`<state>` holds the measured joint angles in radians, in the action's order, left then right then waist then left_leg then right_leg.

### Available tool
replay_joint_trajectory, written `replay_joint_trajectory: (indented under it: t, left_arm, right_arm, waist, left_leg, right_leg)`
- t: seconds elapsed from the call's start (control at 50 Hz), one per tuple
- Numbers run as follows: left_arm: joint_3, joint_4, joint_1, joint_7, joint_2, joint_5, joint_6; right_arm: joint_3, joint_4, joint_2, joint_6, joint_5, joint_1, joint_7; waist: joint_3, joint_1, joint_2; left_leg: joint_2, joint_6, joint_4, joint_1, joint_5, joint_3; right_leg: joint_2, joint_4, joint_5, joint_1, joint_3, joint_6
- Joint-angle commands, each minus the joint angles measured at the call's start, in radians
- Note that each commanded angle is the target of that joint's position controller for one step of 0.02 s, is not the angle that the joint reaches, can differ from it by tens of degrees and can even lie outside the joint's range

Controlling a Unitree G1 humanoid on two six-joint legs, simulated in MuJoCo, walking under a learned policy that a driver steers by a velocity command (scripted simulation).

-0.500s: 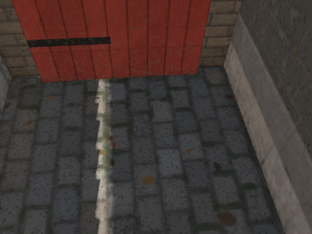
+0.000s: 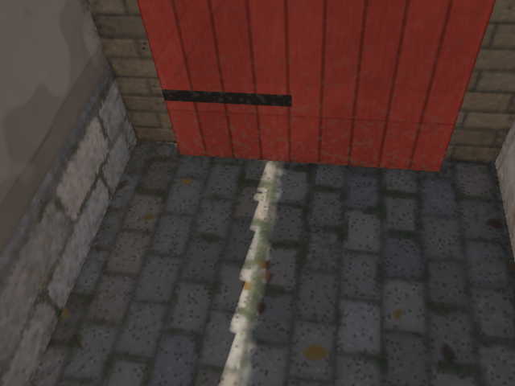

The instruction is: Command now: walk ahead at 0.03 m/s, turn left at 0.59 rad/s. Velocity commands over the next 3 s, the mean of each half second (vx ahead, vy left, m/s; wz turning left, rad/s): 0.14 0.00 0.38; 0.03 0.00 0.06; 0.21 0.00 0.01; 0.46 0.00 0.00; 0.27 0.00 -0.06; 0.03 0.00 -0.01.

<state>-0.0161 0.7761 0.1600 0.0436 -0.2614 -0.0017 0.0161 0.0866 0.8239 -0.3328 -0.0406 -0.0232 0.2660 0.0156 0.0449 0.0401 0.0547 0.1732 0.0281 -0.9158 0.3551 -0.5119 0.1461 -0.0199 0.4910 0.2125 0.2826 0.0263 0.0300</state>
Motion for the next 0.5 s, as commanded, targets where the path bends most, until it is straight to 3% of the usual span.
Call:
replay_joint_trajectory:
  t: [0.02, 0.04, 0.06, 0.08, 0.12, 0.18, 0.2, 0.28, 0.3, 0.32, 0.36, 0.38, 0.4, 0.42, 0.44, 0.46, 0.5]
  left_arm:
    - [-0.033, -0.08, -0.002, 0.01, -0.122, 0.009, 0.0]
    - [-0.034, -0.083, -0.005, 0.014, -0.121, 0.008, -0.006]
    - [-0.037, -0.077, 0.029, 0.011, -0.126, 0.009, -0.007]
    - [-0.036, -0.069, 0.054, 0.004, -0.114, 0.004, -0.008]
    - [-0.043, -0.044, 0.101, 0.001, -0.128, 0.004, -0.001]
    - [-0.052, -0.017, 0.153, -0.006, -0.143, 0.01, 0.018]
    - [-0.052, -0.01, 0.169, -0.011, -0.143, 0.014, 0.03]
    - [-0.045, 0.018, 0.179, -0.028, -0.13, 0.016, 0.056]
    - [-0.042, 0.025, 0.19, -0.032, -0.122, 0.025, 0.058]
    - [-0.045, 0.036, 0.212, -0.036, -0.133, 0.018, 0.056]
    - [-0.04, 0.049, 0.2, -0.04, -0.127, 0.004, 0.045]
    - [-0.037, 0.056, 0.198, -0.042, -0.119, 0.009, 0.034]
    - [-0.026, 0.052, 0.203, -0.048, -0.079, 0.017, 0.036]
    - [-0.006, 0.018, 0.225, -0.053, -0.006, 0.028, 0.032]
    - [-0.011, 0.027, 0.276, -0.045, -0.033, 0.013, 0.005]
    - [-0.024, 0.043, 0.25, -0.041, -0.088, 0.011, -0.011]
    - [-0.011, 0.073, 0.255, -0.04, -0.038, 0.006, -0.022]
  right_arm:
    - [0.016, -0.054, -0.08, -0.012, -0.005, 0.017, -0.022]
    - [0.02, -0.047, -0.088, -0.022, 0.007, 0.022, -0.03]
    - [0.016, -0.045, -0.084, -0.022, 0.009, 0.027, -0.036]
    - [0.014, -0.047, -0.081, -0.025, 0.006, 0.016, -0.048]
    - [0.007, -0.068, -0.072, -0.023, -0.004, -0.033, -0.063]
    - [-0.005, -0.091, -0.05, -0.009, -0.012, -0.092, -0.076]
    - [-0.016, -0.093, -0.027, 0.001, -0.023, -0.106, -0.077]
    - [-0.046, -0.1, 0.021, 0.03, -0.015, -0.136, -0.067]
    - [-0.049, -0.101, 0.02, 0.03, -0.008, -0.142, -0.059]
    - [-0.055, -0.097, 0.018, 0.034, -0.007, -0.136, -0.053]
    - [-0.066, -0.074, 0.039, 0.043, -0.003, -0.084, -0.043]
    - [-0.068, -0.032, 0.033, 0.049, -0.008, -0.027, -0.031]
    - [-0.065, -0.014, 0.005, 0.056, -0.023, 0.023, -0.024]
    - [-0.059, -0.018, -0.076, 0.062, -0.031, 0.079, -0.012]
    - [-0.026, 0.0, -0.171, 0.05, 0.004, 0.083, 0.0]
    - [-0.036, 0.002, -0.113, 0.047, 0.013, 0.048, -0.002]
    - [-0.069, -0.003, -0.013, 0.053, 0.004, -0.055, -0.004]
  waist:
    - [-0.071, -0.009, -0.178]
    - [-0.071, -0.013, -0.21]
    - [-0.079, -0.02, -0.232]
    - [-0.083, -0.03, -0.235]
    - [-0.049, -0.051, -0.225]
    - [-0.012, -0.075, -0.214]
    - [-0.012, -0.08, -0.204]
    - [-0.011, -0.065, -0.195]
    - [-0.025, -0.06, -0.203]
    - [-0.039, -0.066, -0.22]
    - [-0.058, -0.02, -0.219]
    - [-0.084, -0.002, -0.189]
    - [-0.133, 0.018, -0.098]
    - [-0.171, 0.007, 0.144]
    - [-0.135, -0.016, 0.196]
    - [-0.073, -0.018, 0.1]
    - [-0.025, -0.07, 0.061]
  left_leg:
    - [-0.083, -0.039, -0.247, 0.148, 0.041, -0.048]
    - [-0.077, -0.05, -0.258, 0.166, 0.078, -0.066]
    - [-0.075, -0.054, -0.245, 0.17, 0.112, -0.063]
    - [-0.081, -0.047, -0.224, 0.185, 0.146, -0.057]
    - [-0.096, -0.032, -0.148, 0.24, 0.183, -0.065]
    - [-0.115, -0.019, -0.045, 0.268, 0.203, -0.068]
    - [-0.124, -0.016, -0.028, 0.26, 0.203, -0.075]
    - [-0.144, 0.012, 0.142, 0.122, 0.165, -0.152]
    - [-0.148, 0.026, 0.18, 0.08, 0.136, -0.181]
    - [-0.136, 0.033, 0.22, 0.035, 0.132, -0.203]
    - [-0.13, 0.052, 0.375, -0.105, 0.263, -0.221]
    - [-0.116, 0.058, 0.482, -0.218, 0.311, -0.211]
    - [-0.208, 0.048, 0.525, -0.375, 0.399, -0.085]
    - [-0.488, 0.069, 0.593, -0.472, 0.608, 0.254]
    - [-0.548, 0.164, 0.619, -0.361, 0.668, 0.31]
    - [-0.49, 0.169, 0.626, -0.319, 0.652, 0.244]
    - [-0.401, 0.13, 0.654, -0.237, 0.72, 0.11]
  right_leg:
    - [0.284, -0.195, -0.372, -0.129, 0.206, 0.149]
    - [0.254, -0.186, -0.4, -0.153, 0.154, 0.131]
    - [0.235, -0.2, -0.309, -0.165, 0.139, 0.123]
    - [0.234, -0.221, -0.14, -0.174, 0.137, 0.12]
    - [0.255, -0.27, 0.111, -0.201, 0.163, 0.12]
    - [0.29, -0.314, 0.246, -0.207, 0.181, 0.135]
    - [0.296, -0.322, 0.244, -0.202, 0.176, 0.144]
    - [0.287, -0.25, -0.162, -0.138, 0.056, 0.157]
    - [0.288, -0.224, -0.229, -0.125, 0.03, 0.141]
    - [0.283, -0.206, -0.269, -0.121, 0.033, 0.148]
    - [0.27, -0.148, -0.272, -0.075, 0.012, 0.121]
    - [0.239, -0.077, -0.239, -0.033, -0.02, 0.093]
    - [0.188, 0.029, -0.157, 0.06, -0.068, 0.043]
    - [0.102, 0.27, 0.283, 0.205, -0.141, -0.013]
    - [0.046, 0.338, 0.393, 0.241, -0.071, -0.01]
    - [0.07, 0.402, 0.34, 0.239, -0.022, -0.012]
    - [0.092, 0.386, 0.226, 0.189, 0.008, -0.024]
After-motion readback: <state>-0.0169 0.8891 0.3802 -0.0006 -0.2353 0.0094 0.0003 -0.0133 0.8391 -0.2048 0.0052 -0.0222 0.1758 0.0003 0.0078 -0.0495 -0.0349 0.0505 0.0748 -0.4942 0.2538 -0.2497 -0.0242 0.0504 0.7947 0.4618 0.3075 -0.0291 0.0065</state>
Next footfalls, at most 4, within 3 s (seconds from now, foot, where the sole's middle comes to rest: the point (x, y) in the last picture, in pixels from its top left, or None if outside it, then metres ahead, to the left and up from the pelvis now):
0.40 left None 0.09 0.13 -0.78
0.80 right None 0.12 -0.06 -0.78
1.52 right None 0.30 -0.08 -0.78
2.04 left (218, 343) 0.60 0.17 -0.78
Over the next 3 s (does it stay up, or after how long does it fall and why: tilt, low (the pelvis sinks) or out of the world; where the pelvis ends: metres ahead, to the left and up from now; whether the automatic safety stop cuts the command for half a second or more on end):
stays up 0.67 0.07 0.00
